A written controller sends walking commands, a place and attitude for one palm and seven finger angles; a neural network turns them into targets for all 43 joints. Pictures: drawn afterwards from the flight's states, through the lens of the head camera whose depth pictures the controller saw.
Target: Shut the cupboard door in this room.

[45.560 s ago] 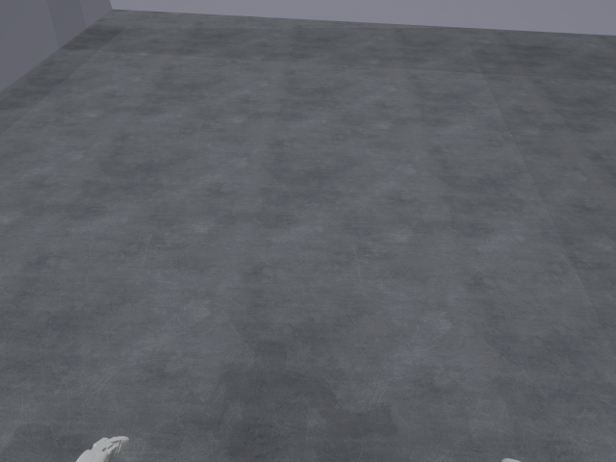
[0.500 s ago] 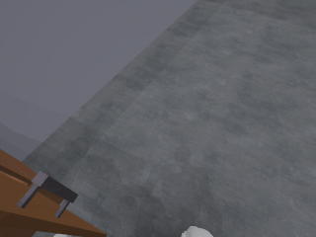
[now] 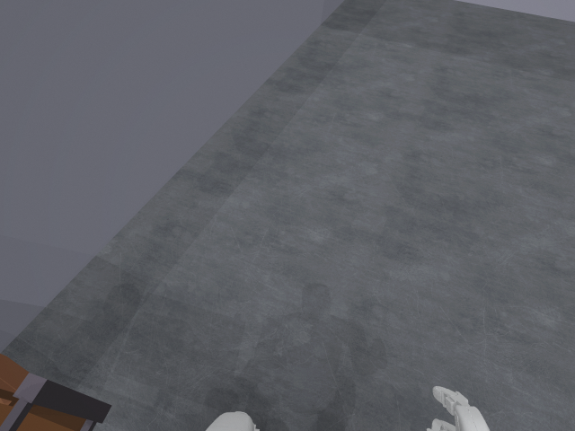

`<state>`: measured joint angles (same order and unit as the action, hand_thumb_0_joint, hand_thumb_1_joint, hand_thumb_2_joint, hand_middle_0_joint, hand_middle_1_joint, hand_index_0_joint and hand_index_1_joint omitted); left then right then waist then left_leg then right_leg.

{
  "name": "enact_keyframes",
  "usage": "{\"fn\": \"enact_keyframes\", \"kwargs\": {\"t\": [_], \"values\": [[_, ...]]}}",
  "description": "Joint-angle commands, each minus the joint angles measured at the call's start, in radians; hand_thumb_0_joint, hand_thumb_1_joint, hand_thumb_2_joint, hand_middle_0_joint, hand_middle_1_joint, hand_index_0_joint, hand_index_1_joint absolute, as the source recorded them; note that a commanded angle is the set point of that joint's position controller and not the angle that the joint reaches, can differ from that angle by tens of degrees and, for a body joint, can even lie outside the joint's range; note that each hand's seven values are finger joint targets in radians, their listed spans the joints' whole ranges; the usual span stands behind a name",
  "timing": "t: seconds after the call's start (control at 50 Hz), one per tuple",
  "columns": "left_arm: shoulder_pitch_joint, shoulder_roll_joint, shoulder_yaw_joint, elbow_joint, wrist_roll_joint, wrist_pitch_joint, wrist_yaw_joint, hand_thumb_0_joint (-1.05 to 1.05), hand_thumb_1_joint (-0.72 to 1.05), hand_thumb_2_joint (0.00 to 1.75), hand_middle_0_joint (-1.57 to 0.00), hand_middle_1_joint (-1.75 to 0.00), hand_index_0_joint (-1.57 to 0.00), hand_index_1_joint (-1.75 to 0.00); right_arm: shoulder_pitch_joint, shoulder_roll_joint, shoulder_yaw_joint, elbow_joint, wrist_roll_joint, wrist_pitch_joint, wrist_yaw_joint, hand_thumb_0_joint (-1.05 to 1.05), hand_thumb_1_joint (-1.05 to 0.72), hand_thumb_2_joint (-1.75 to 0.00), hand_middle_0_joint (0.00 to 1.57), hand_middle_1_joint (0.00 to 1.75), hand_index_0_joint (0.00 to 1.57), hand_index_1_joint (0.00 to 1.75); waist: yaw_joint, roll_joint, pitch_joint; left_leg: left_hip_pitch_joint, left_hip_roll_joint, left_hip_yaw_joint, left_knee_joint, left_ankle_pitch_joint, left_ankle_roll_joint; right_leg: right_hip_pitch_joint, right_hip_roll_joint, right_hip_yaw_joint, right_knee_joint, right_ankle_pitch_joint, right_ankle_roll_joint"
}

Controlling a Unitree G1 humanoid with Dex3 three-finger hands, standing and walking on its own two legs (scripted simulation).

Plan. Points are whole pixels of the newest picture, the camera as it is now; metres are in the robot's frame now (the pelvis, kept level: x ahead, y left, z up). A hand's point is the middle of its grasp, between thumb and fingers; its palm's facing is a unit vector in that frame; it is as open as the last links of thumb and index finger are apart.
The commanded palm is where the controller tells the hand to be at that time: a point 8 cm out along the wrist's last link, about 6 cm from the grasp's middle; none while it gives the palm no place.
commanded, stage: walk around to get in front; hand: left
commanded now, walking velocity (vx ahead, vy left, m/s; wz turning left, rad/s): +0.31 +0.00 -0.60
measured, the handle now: (58, 421) +0.10 +0.28 +0.02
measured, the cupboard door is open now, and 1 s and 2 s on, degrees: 100 100 100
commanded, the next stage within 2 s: none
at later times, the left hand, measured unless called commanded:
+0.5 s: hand out of the picture +0.00 +0.20 -0.16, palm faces +0.04 -0.98 -0.22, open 7.3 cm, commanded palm none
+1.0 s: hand (335, 302) +0.36 -0.03 -0.14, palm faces -0.35 -0.89 -0.28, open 7.3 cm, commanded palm none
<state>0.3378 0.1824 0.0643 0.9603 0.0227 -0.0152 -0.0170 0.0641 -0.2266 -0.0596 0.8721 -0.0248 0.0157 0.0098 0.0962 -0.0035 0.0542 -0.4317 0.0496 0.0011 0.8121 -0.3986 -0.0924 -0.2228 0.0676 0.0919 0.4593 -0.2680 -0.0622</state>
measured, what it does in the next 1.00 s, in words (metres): walks ahead, turning right: left foot, then right foot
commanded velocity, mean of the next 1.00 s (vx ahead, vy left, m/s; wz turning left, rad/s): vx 0.35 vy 0.00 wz -0.31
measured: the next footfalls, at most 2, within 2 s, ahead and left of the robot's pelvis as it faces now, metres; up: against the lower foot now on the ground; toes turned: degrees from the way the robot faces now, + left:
left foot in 0.08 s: +0.08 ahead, +0.14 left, +0.00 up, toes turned -2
right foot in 0.62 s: +0.29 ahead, -0.21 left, +0.00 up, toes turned -30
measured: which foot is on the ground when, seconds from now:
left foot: up 0.00-0.06, down 0.08-0.64, up 0.66-1.00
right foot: down 0.00-0.08, up 0.10-0.60, down 0.62-1.00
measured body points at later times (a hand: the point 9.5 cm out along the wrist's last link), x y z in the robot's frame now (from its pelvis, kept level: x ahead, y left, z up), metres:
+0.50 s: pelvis +0.13 -0.02 -0.01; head +0.16 +0.00 +0.43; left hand +0.00 +0.25 -0.15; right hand +0.08 -0.25 -0.15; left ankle +0.04 +0.14 -0.74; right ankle +0.24 -0.18 -0.69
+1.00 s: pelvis +0.21 -0.18 +0.00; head +0.18 -0.20 +0.45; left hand +0.38 +0.02 -0.12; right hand +0.17 -0.41 -0.16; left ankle +0.31 -0.01 -0.64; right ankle +0.25 -0.19 -0.74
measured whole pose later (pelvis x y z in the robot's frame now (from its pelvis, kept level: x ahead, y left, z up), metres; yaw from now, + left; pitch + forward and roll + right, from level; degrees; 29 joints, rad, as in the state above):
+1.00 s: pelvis +0.21 -0.18 +0.00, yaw -27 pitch -1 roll +4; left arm 0.24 0.17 0.06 1.02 0.02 -0.06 0.02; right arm 0.20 -0.17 -0.08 1.00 -0.03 0.01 0.01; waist 0.00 0.00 -0.03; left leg -0.55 0.10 0.02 1.15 -0.14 -0.06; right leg -0.21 0.09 -0.09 0.34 -0.14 -0.08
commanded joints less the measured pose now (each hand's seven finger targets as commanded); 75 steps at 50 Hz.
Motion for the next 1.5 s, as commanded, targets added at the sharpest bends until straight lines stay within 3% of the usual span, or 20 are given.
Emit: {"fn": "enact_keyframes", "kwargs": {"t": [0.0,0.04,0.06,0.1,0.24,0.48,0.56,0.58,0.6,0.62,0.66,0.82,1.08,1.26,1.34,1.4,1.42,1.44,1.46,1.48], "values": [[0.001,0.221,0.059,-0.067,0.0,-0.013,0.015,0.0,0.9,0.9,-0.2,-0.3,-0.2,-0.3,-0.025,-0.064,-0.016,-0.114,0.011,-0.049,-0.011,0.0,-0.9,-0.9,0.2,0.3,0.2,0.3,-0.045,-0.137,-0.059,0.099,-0.04,0.013,-0.232,0.027,0.026,0.025,-0.24,0.351,-0.111,0.094,-0.116],[-0.069,0.189,0.052,-0.089,-0.008,-0.013,0.01,0.0,0.9,0.9,-0.2,-0.3,-0.2,-0.3,0.149,-0.117,-0.028,-0.062,0.013,-0.064,-0.027,0.0,-0.9,-0.9,0.2,0.3,0.2,0.3,-0.134,-0.023,-0.116,0.492,0.018,-0.015,-0.428,0.112,0.045,-0.229,-0.143,0.257,0.04,-0.001,-0.045],[-0.068,0.13,0.04,-0.111,-0.02,-0.014,-0.001,0.0,0.9,0.9,-0.2,-0.3,-0.2,-0.3,0.259,-0.213,-0.052,-0.035,0.001,-0.073,-0.036,0.0,-0.9,-0.9,0.2,0.3,0.2,0.3,-0.188,0.226,-0.174,0.697,0.256,-0.285,-0.519,-0.095,0.105,-0.438,-0.007,0.112,0.279,-0.166,0.01],[-0.12,0.144,0.048,-0.131,-0.007,-0.018,-0.012,0.0,0.9,0.9,-0.2,-0.3,-0.2,-0.3,0.285,-0.246,-0.06,-0.037,-0.001,-0.057,-0.032,0.0,-0.9,-0.9,0.2,0.3,0.2,0.3,-0.192,0.215,-0.033,0.486,0.478,-0.479,-0.664,-0.279,0.223,-0.538,-0.083,-0.016,0.622,-0.288,0.055],[0.003,0.046,0.068,-0.03,0.004,0.018,-0.037,0.0,0.9,0.9,-0.2,-0.3,-0.2,-0.3,0.251,-0.063,-0.015,-0.01,0.006,-0.093,-0.047,0.0,-0.9,-0.9,0.2,0.3,0.2,0.3,-0.074,0.194,0.051,0.399,0.252,0.055,-0.592,0.375,0.117,-0.515,-0.145,-0.099,0.775,0.049,0.091],[0.031,0.036,0.045,0.028,-0.011,0.019,-0.047,0.0,0.9,0.9,-0.2,-0.3,-0.2,-0.3,0.231,-0.115,-0.043,0.08,0.006,-0.071,-0.032,0.0,-0.9,-0.9,0.2,0.3,0.2,0.3,-0.06,0.262,0.177,0.331,0.293,0.25,-0.583,0.232,0.181,-0.374,-0.197,-0.24,0.371,0.097,0.079],[0.332,0.056,0.06,0.141,0.0,0.008,-0.026,0.0,0.9,0.9,-0.2,-0.3,-0.2,-0.3,0.145,-0.16,-0.049,0.068,0.003,-0.055,-0.029,0.0,-0.9,-0.9,0.2,0.3,0.2,0.3,0.078,0.114,0.054,0.245,0.303,0.298,-0.227,0.52,0.151,0.009,-0.095,-0.312,0.347,-0.015,0.031],[0.498,0.085,0.069,0.211,0.006,-0.003,-0.015,0.0,0.9,0.9,-0.2,-0.3,-0.2,-0.3,0.103,-0.146,-0.043,0.057,0.005,-0.053,-0.022,0.0,-0.9,-0.9,0.2,0.3,0.2,0.3,0.162,-0.002,-0.01,0.178,0.249,0.317,0.049,0.525,0.125,0.145,-0.069,-0.282,0.254,-0.012,0.019],[0.585,0.185,0.071,0.231,0.013,-0.027,0.0,0.0,0.9,0.9,-0.2,-0.3,-0.2,-0.3,0.111,-0.055,-0.028,0.034,0.018,-0.051,-0.01,0.0,-0.9,-0.9,0.2,0.3,0.2,0.3,0.179,-0.392,-0.019,0.038,0.057,0.275,0.456,0.118,0.087,0.122,-0.211,0.132,-0.052,-0.175,-0.032],[0.494,0.241,0.056,0.206,-0.005,-0.035,0.013,0.0,0.9,0.9,-0.2,-0.3,-0.2,-0.3,0.145,0.02,-0.015,0.003,0.032,-0.046,0.001,0.0,-0.9,-0.9,0.2,0.3,0.2,0.3,0.066,-0.53,-0.023,-0.127,-0.045,0.125,0.682,-0.149,0.088,0.09,-0.385,0.591,-0.297,-0.322,-0.074],[0.215,0.224,0.065,0.097,-0.015,-0.033,0.038,0.0,0.9,0.9,-0.2,-0.3,-0.2,-0.3,0.148,-0.006,-0.019,0.023,0.026,-0.038,0.002,0.0,-0.9,-0.9,0.2,0.3,0.2,0.3,-0.036,-0.279,-0.021,-0.128,0.063,-0.007,0.7,-0.014,0.107,-0.093,-0.423,0.64,-0.409,-0.791,-0.088],[0.122,0.089,0.022,0.104,-0.002,-0.044,0.039,0.0,0.9,0.9,-0.2,-0.3,-0.2,-0.3,0.214,-0.001,-0.027,0.13,-0.009,-0.007,0.002,0.0,-0.9,-0.9,0.2,0.3,0.2,0.3,-0.085,-0.114,-0.07,-0.145,0.055,0.005,0.462,0.277,0.061,0.003,-0.226,0.139,-0.296,-0.253,0.157],[0.06,0.11,0.021,0.051,-0.016,-0.059,0.039,0.0,0.9,0.9,-0.2,-0.3,-0.2,-0.3,0.21,-0.006,-0.033,0.113,-0.006,-0.005,-0.008,0.0,-0.9,-0.9,0.2,0.3,0.2,0.3,-0.051,-0.026,0.068,-0.338,0.101,-0.024,0.244,0.266,0.042,0.163,-0.333,0.118,-0.391,-0.163,0.095],[0.194,0.062,-0.003,0.131,-0.016,-0.073,0.052,0.0,0.9,0.9,-0.2,-0.3,-0.2,-0.3,0.227,0.006,-0.021,0.156,0.01,-0.009,-0.017,0.0,-0.9,-0.9,0.2,0.3,0.2,0.3,-0.05,-0.076,0.057,-0.395,0.041,0.023,0.301,0.263,0.075,0.327,-0.285,-0.01,-0.292,0.454,0.213],[0.199,0.054,-0.003,0.156,-0.015,-0.062,0.061,0.0,0.9,0.9,-0.2,-0.3,-0.2,-0.3,0.248,-0.002,-0.028,0.162,0.023,-0.007,-0.029,0.0,-0.9,-0.9,0.2,0.3,0.2,0.3,-0.097,-0.138,0.064,-0.258,-0.02,0.141,0.19,0.179,0.09,0.3,-0.212,-0.135,-0.265,0.951,0.321],[0.02,0.122,0.027,0.106,-0.026,-0.054,0.05,0.0,0.9,0.9,-0.2,-0.3,-0.2,-0.3,0.509,-0.032,-0.052,0.229,0.028,-0.029,-0.066,0.0,-0.9,-0.9,0.2,0.3,0.2,0.3,-0.265,-0.212,0.016,0.285,-0.168,0.327,-0.188,0.124,0.158,0.03,-0.075,-0.284,-0.049,1.602,0.463],[-0.095,0.164,0.036,0.078,-0.033,-0.053,0.042,0.0,0.9,0.9,-0.2,-0.3,-0.2,-0.3,0.715,-0.076,-0.073,0.288,0.036,-0.038,-0.086,0.0,-0.9,-0.9,0.2,0.3,0.2,0.3,-0.39,-0.134,-0.031,0.537,-0.118,0.29,-0.306,0.25,0.227,-0.143,-0.08,-0.286,0.297,1.564,0.458],[-0.159,0.116,0.016,0.042,-0.059,-0.051,0.03,0.0,0.9,0.9,-0.2,-0.3,-0.2,-0.3,0.851,-0.092,-0.075,0.326,0.027,-0.046,-0.088,0.0,-0.9,-0.9,0.2,0.3,0.2,0.3,-0.472,0.303,-0.137,0.656,0.106,0.112,-0.379,0.576,0.336,-0.235,0.028,-0.257,0.931,0.421,0.368],[-0.068,0.092,0.017,0.026,-0.062,-0.059,0.027,0.0,0.9,0.9,-0.2,-0.3,-0.2,-0.3,0.643,-0.056,-0.045,0.287,0.03,-0.05,-0.096,0.0,-0.9,-0.9,0.2,0.3,0.2,0.3,-0.298,0.34,-0.261,0.553,0.293,-0.086,-0.334,0.558,0.363,-0.265,-0.007,-0.031,1.27,-0.302,0.211],[-0.013,0.073,0.034,0.016,-0.043,-0.052,0.035,0.0,0.9,0.9,-0.2,-0.3,-0.2,-0.3,0.398,-0.039,-0.035,0.181,0.026,-0.076,-0.083,0.0,-0.9,-0.9,0.2,0.3,0.2,0.3,-0.153,0.176,-0.205,0.387,0.38,-0.157,-0.386,0.284,0.343,-0.361,-0.087,0.091,1.335,-0.29,0.095]]}}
